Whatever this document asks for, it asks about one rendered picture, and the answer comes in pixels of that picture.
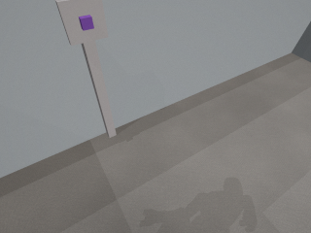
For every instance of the button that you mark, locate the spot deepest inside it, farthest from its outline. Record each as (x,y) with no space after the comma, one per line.
(86,22)

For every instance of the panel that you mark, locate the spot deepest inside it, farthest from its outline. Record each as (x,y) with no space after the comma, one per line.
(70,11)

